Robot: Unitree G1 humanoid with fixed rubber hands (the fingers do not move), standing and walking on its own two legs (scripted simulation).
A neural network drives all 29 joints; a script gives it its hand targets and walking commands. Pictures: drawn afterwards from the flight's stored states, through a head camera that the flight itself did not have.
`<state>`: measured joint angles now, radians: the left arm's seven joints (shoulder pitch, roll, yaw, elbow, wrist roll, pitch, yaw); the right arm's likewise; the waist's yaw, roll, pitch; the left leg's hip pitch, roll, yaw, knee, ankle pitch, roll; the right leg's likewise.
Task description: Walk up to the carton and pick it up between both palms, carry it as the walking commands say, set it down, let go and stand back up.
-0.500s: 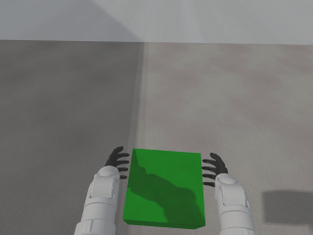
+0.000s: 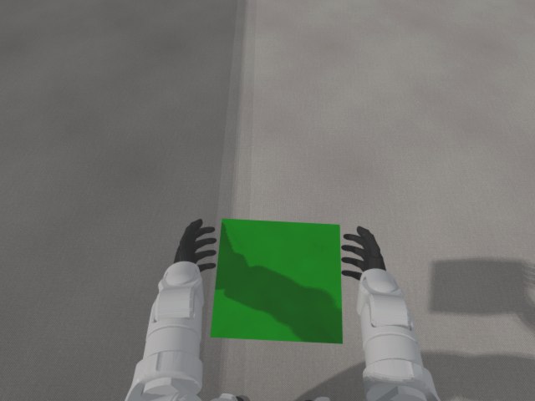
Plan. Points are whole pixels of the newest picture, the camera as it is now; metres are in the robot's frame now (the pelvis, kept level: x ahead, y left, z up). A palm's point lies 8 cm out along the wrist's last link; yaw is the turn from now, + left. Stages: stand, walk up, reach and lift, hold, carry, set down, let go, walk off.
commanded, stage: set down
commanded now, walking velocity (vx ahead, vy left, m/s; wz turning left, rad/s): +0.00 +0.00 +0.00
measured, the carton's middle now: (277, 281) +0.34 +0.00 -0.13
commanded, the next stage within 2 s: none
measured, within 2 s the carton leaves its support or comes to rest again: neither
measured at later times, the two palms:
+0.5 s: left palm (200, 270) +0.36 +0.15 -0.12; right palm (356, 274) +0.36 -0.14 -0.12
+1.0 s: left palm (209, 276) +0.38 +0.15 -0.21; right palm (343, 278) +0.39 -0.14 -0.22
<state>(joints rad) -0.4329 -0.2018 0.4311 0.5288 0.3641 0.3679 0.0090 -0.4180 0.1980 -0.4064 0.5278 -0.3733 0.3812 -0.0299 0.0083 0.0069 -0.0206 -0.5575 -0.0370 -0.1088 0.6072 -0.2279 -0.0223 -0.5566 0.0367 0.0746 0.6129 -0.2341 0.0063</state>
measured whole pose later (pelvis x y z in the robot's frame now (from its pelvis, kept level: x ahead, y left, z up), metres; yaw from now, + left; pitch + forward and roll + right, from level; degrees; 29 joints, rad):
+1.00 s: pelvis -0.03 +0.00 -0.14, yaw +0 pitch +41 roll +0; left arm -0.69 -0.14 0.45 0.58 0.23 0.26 0.09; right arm -0.70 0.10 -0.40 0.61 -0.26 0.28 -0.10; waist 0.02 0.00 -0.27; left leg -1.60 -0.09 -0.10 1.32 -0.44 -0.05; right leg -1.60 0.09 0.09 1.32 -0.44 0.03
